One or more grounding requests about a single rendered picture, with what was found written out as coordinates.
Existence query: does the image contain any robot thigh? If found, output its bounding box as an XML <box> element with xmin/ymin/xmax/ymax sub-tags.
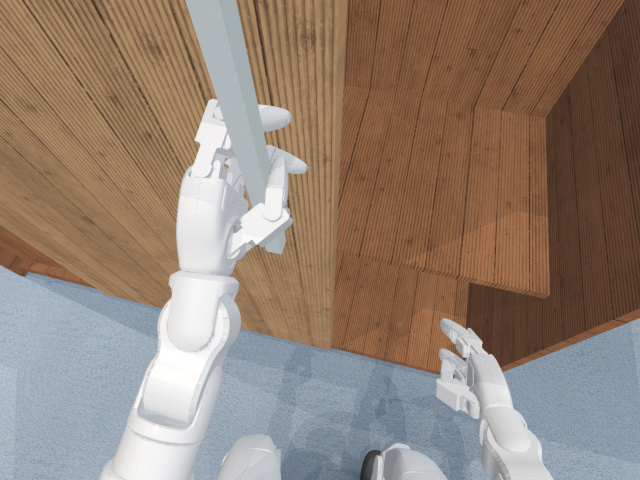
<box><xmin>216</xmin><ymin>435</ymin><xmax>281</xmax><ymax>480</ymax></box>
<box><xmin>372</xmin><ymin>448</ymin><xmax>448</xmax><ymax>480</ymax></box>

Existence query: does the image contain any left robot forearm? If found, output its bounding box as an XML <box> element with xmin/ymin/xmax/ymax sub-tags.
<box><xmin>99</xmin><ymin>270</ymin><xmax>241</xmax><ymax>480</ymax></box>

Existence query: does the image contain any right robot hand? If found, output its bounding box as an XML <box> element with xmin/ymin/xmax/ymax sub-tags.
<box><xmin>436</xmin><ymin>318</ymin><xmax>514</xmax><ymax>425</ymax></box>

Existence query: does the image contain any left robot hand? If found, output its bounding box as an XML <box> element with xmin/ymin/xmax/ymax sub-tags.
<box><xmin>176</xmin><ymin>99</ymin><xmax>308</xmax><ymax>276</ymax></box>

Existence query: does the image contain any handle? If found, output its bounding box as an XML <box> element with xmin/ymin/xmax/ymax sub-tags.
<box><xmin>185</xmin><ymin>0</ymin><xmax>290</xmax><ymax>255</ymax></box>

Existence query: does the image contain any robot right thigh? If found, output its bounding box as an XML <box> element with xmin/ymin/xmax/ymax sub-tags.
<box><xmin>372</xmin><ymin>448</ymin><xmax>448</xmax><ymax>480</ymax></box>

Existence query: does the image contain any wardrobe door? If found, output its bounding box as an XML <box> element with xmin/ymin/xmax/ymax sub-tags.
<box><xmin>0</xmin><ymin>0</ymin><xmax>347</xmax><ymax>351</ymax></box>
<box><xmin>0</xmin><ymin>225</ymin><xmax>68</xmax><ymax>270</ymax></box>

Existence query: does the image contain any robot left thigh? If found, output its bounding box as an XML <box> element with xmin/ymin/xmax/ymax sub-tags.
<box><xmin>216</xmin><ymin>435</ymin><xmax>281</xmax><ymax>480</ymax></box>

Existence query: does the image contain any right robot forearm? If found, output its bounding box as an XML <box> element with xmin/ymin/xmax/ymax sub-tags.
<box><xmin>477</xmin><ymin>406</ymin><xmax>554</xmax><ymax>480</ymax></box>

